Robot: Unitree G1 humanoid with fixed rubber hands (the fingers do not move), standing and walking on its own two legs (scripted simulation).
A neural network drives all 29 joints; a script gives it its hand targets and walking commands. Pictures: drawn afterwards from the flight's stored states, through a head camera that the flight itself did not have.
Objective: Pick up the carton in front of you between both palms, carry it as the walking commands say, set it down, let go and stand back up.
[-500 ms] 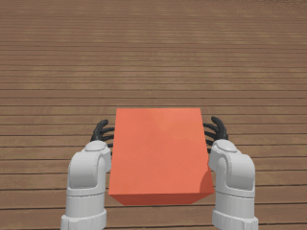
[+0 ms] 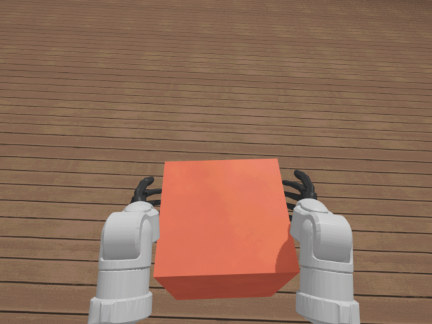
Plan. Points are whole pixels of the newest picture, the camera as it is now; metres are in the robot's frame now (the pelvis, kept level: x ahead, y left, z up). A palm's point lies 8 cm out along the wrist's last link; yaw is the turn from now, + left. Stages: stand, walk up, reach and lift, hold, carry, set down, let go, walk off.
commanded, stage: carry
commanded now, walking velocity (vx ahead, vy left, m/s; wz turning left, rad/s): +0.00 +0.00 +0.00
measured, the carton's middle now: (222, 235) +0.30 +0.00 -0.01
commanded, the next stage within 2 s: hold in 1.82 s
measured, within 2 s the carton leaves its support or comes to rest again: neither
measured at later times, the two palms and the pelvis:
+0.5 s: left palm (134, 241) +0.26 +0.16 +0.04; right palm (295, 235) +0.27 -0.13 +0.06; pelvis -0.02 +0.01 -0.02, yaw +0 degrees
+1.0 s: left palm (131, 270) +0.21 +0.16 +0.02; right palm (304, 270) +0.22 -0.14 +0.03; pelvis -0.08 +0.01 -0.01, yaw +0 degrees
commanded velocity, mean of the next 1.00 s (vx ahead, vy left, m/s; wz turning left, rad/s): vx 0.00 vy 0.00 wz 0.00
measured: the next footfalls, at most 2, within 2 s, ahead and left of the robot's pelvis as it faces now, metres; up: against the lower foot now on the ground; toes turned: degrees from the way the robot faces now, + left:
none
